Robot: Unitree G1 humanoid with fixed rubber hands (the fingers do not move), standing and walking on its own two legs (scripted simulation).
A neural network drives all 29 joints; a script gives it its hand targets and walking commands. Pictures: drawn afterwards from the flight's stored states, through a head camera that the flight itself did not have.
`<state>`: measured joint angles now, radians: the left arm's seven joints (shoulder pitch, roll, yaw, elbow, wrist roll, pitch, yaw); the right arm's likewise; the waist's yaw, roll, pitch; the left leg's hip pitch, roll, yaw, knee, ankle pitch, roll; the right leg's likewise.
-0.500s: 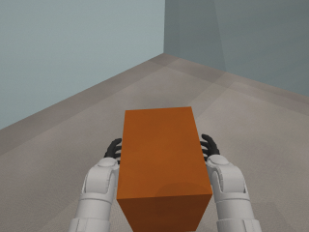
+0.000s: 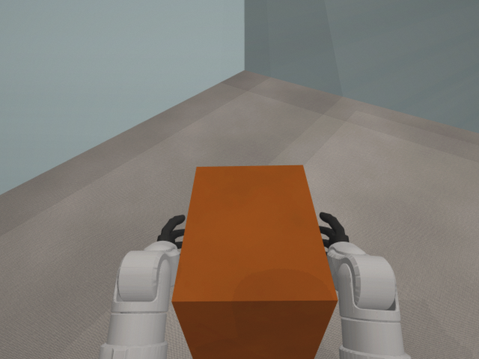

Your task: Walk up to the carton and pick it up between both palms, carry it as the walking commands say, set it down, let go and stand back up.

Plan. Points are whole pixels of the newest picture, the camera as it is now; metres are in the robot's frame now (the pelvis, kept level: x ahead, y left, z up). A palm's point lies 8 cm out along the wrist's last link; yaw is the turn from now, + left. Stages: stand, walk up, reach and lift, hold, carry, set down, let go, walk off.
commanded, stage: carry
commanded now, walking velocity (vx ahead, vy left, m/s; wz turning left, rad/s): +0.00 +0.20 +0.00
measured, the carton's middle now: (251, 274) +0.27 +0.00 +0.03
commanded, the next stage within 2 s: none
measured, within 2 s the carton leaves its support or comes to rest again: neither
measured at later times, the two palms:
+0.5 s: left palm (122, 276) +0.23 +0.20 +0.08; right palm (302, 266) +0.25 -0.07 +0.09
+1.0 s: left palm (28, 316) +0.17 +0.30 +0.09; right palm (229, 311) +0.18 +0.03 +0.10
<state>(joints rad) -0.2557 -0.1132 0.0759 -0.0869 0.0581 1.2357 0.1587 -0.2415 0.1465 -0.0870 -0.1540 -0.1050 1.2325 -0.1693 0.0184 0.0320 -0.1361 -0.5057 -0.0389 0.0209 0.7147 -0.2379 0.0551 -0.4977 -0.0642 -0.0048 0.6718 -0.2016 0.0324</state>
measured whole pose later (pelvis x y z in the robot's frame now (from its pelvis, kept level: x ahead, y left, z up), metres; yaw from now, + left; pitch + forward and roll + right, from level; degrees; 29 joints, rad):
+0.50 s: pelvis -0.03 +0.05 +0.01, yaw +2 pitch +3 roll +1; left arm -0.20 -0.14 0.05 -0.18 0.09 1.22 0.17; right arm -0.22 0.14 -0.09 -0.20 -0.08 1.20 -0.15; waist 0.00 -0.02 -0.11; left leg -0.48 0.02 0.11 0.72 -0.36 -0.01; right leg -0.45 -0.16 -0.12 0.64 -0.23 0.04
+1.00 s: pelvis -0.10 +0.17 +0.01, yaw +2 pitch +3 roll +1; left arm -0.20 -0.14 0.04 -0.21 0.09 1.21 0.17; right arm -0.21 0.14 -0.09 -0.24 -0.08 1.19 -0.15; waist -0.02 -0.02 -0.09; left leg -0.43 0.05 0.11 0.63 -0.33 -0.03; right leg -0.42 -0.18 -0.14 0.63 -0.24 0.06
